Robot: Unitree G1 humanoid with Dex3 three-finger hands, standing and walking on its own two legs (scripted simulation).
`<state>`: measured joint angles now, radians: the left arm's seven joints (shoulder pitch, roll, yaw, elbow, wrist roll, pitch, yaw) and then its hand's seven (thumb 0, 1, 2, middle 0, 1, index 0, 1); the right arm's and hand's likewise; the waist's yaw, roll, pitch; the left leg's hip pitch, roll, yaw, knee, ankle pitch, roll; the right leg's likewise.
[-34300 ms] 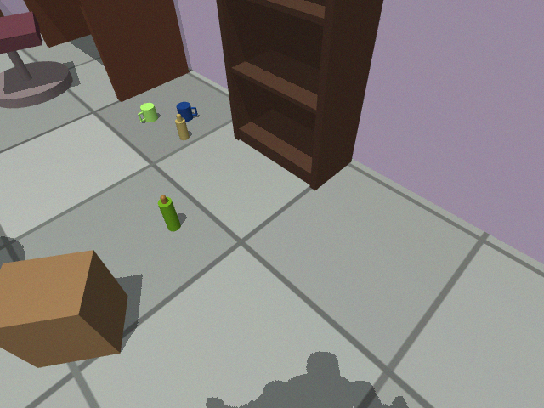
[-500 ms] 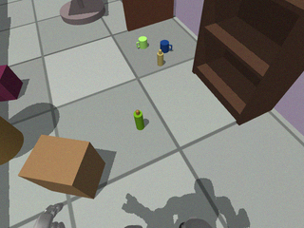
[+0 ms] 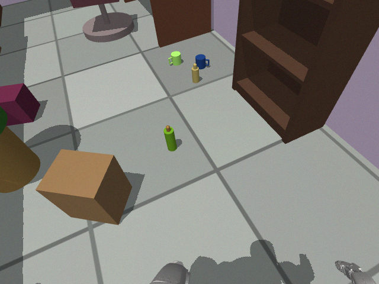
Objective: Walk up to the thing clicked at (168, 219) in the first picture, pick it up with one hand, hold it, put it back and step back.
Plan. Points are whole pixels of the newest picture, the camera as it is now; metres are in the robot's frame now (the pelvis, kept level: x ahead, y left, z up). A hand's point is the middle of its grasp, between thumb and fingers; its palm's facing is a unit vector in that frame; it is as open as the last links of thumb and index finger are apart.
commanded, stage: step back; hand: left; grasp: from the side
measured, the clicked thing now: (170, 137) +0.99 +0.26 -0.65
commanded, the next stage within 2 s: stand in 1.12 s
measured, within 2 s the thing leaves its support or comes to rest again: neither
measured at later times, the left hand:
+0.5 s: hand out of the picture -0.04 +0.27 -0.14, palm faces +0.11 -0.91 -0.40, open 7.4 cm
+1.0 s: hand out of the picture +0.02 +0.31 -0.15, palm faces +0.13 -0.92 -0.37, open 7.4 cm
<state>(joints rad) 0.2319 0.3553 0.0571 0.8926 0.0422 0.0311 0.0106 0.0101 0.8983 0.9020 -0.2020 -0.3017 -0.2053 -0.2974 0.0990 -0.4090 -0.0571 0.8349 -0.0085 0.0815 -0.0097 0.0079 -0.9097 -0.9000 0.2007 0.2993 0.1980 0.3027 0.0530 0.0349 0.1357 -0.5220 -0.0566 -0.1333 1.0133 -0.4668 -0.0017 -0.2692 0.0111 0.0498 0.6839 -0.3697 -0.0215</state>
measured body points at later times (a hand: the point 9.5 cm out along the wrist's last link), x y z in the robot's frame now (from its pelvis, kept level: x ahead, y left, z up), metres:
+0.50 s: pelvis -0.06 -0.01 +0.00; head -0.06 -0.02 +0.45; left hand -0.05 +0.32 -0.11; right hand +0.03 -0.31 -0.13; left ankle -0.08 +0.13 -0.72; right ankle -0.02 -0.11 -0.72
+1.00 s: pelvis -0.02 +0.03 +0.00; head +0.00 +0.05 +0.45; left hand +0.01 +0.36 -0.12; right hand +0.12 -0.24 -0.12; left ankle +0.00 +0.16 -0.72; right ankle -0.02 -0.10 -0.72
